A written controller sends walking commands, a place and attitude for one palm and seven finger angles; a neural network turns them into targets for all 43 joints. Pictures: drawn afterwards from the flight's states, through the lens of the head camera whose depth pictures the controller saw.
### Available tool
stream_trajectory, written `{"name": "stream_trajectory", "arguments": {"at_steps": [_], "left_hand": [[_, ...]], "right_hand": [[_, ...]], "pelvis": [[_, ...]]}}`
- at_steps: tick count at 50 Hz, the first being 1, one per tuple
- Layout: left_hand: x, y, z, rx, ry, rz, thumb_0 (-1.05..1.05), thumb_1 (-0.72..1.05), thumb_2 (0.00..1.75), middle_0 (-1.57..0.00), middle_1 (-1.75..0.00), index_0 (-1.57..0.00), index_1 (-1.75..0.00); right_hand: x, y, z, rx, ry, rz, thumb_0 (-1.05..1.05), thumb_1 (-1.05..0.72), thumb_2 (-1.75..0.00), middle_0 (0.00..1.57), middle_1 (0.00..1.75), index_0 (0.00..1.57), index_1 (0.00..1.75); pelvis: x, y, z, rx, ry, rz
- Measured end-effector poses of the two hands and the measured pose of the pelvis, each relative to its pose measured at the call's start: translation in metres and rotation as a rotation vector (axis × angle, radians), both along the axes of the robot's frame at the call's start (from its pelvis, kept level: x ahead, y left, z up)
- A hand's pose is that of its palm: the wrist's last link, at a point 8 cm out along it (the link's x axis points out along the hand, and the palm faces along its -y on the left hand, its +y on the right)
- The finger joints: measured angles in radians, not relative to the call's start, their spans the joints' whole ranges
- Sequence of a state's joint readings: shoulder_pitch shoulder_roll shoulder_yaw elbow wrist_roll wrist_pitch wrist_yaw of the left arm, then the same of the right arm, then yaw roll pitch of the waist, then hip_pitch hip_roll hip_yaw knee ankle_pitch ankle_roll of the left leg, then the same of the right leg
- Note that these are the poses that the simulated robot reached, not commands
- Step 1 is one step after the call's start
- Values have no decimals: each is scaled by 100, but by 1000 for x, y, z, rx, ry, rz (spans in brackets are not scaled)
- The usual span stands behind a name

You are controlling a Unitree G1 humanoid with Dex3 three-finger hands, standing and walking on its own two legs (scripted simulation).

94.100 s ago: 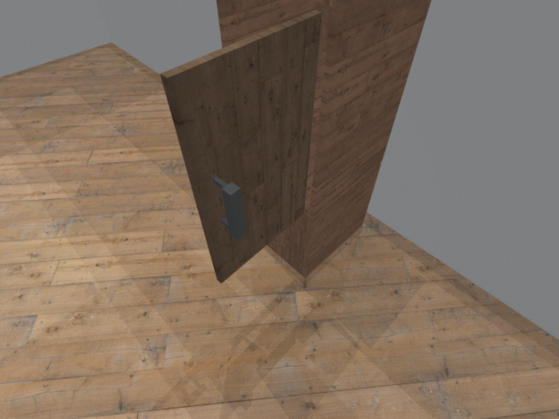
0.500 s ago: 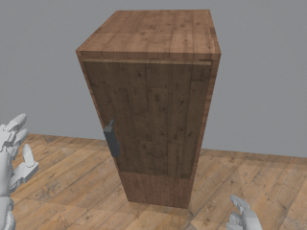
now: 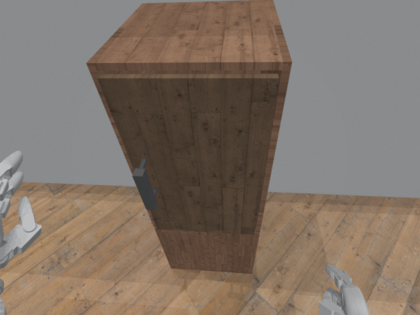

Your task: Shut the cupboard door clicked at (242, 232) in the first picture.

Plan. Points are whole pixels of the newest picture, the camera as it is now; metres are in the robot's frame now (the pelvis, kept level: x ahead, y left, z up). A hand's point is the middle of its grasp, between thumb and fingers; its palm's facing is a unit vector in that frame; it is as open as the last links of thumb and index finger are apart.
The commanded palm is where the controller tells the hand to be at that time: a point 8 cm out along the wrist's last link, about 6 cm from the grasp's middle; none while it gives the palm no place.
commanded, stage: step back with the hand held close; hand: left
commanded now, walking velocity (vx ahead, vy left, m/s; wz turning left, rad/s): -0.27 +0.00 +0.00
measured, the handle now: (147, 183) +0.44 +0.21 -0.05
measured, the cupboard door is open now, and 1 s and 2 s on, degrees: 0 0 0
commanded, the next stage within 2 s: stop stepping back and stand still in 0.98 s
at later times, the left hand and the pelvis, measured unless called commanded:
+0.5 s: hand out of the picture +0.12 +0.30 +0.16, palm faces +0.46 -0.75 -0.47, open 7.4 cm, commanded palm +0.06 +0.33 +0.18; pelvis -0.07 +0.02 -0.01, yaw +1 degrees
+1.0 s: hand out of the picture +0.05 +0.31 +0.17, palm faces +0.45 -0.80 -0.40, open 7.4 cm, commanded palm +0.00 +0.33 +0.18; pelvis -0.15 +0.04 -0.02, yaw -2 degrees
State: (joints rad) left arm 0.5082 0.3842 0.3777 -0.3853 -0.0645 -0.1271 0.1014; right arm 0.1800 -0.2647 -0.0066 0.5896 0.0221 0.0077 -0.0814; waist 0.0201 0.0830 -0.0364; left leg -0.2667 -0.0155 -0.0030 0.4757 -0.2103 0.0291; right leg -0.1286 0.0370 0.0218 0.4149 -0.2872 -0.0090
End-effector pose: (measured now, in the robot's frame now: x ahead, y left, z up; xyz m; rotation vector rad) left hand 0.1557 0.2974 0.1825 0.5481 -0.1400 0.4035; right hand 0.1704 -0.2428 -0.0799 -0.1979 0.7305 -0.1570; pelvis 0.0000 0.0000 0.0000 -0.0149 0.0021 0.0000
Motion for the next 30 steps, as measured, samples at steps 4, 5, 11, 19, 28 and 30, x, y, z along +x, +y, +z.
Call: {"name": "stream_trajectory", "arguments": {"at_steps": [4,5,11,19,28,30], "left_hand": [[-3,5,-1,14,23,-26,1,89,90,-21,-30,-21,-30],[-5,7,-1,16,24,-30,1,89,90,-21,-30,-21,-30],[-21,18,-1,18,-3,-39,1,89,90,-21,-30,-21,-30],[-52,30,-2,32,-66,-31,1,89,90,-21,-30,-21,-30],[-88,30,0,53,-136,-1,1,89,90,-21,-30,-21,-30],[-95,28,0,39,-152,-1,1,89,90,-21,-30,-21,-30]], "right_hand": [[-13,1,1,-10,23,-32,1,-90,-90,21,30,20,30],[-17,2,1,-12,27,-37,1,-90,-90,21,30,20,30],[-40,11,6,-27,35,-44,1,-90,-90,21,30,20,30],[-67,25,8,-49,13,-19,1,-90,-90,21,30,20,30],[-91,31,-1,-45,3,31,1,-90,-90,21,30,21,30],[-97,31,-2,-48,15,37,1,-90,-90,21,30,21,30]], "pelvis": [[-8,6,0,1,5,-7],[-11,7,0,0,6,-8],[-28,15,-1,-9,8,-11],[-54,24,-5,-20,5,0],[-81,21,-12,-28,-6,26],[-85,21,-13,-30,-4,27]]}}
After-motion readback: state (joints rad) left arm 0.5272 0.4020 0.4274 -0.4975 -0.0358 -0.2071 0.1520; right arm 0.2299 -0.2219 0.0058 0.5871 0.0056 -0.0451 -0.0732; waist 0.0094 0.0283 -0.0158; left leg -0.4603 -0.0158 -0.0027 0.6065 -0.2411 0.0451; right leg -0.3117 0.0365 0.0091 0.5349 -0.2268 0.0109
